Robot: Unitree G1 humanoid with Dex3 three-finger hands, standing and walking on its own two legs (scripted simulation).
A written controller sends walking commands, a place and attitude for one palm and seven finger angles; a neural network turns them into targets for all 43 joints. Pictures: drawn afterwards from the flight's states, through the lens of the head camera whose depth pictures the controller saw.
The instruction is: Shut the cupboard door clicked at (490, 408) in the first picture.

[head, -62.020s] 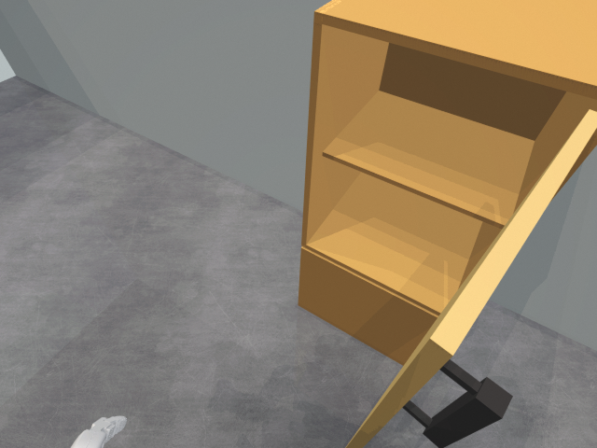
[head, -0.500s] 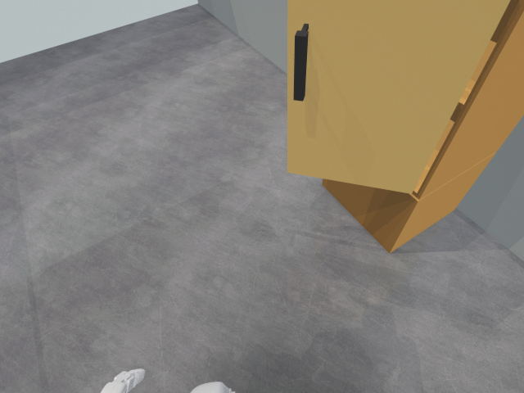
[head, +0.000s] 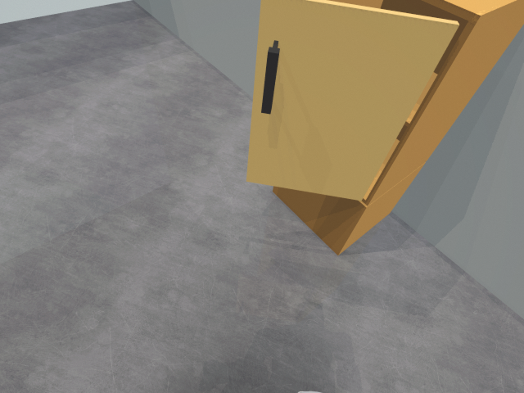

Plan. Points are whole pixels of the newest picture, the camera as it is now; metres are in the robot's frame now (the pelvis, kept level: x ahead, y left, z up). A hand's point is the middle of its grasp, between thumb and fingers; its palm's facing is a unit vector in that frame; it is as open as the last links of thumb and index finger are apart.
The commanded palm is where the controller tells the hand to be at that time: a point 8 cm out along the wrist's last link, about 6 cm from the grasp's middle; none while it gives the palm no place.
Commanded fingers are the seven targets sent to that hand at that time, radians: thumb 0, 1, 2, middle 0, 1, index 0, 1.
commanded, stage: take the last steps up to it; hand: left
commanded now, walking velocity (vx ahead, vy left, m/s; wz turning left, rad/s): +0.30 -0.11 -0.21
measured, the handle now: (270, 78) +0.78 +0.03 +0.05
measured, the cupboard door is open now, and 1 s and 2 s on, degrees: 42 42 42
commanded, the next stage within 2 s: come to a stop and stand still in 0.92 s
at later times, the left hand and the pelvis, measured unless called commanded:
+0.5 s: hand out of the picture +0.14 +0.11 -0.16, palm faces -0.05 -0.98 -0.20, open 7.3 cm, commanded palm none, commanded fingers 0.00 0.90 0.90 -0.20 -0.30 -0.20 -0.30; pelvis +0.07 -0.07 +0.00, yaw -4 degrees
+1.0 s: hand (210, 306) +0.29 +0.11 -0.17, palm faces -0.03 -0.99 -0.16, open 7.4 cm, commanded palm none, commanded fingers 0.00 0.90 0.90 -0.20 -0.30 -0.20 -0.30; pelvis +0.23 -0.07 +0.00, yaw -4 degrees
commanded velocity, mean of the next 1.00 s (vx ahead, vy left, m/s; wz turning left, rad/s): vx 0.26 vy -0.05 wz -0.04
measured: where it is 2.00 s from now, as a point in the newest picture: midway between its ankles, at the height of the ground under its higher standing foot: (271, 391)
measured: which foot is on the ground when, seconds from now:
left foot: down 0.00-0.32, up 0.34-0.70, down 0.72-1.00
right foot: up 0.00-0.30, down 0.32-0.74, up 0.76-1.00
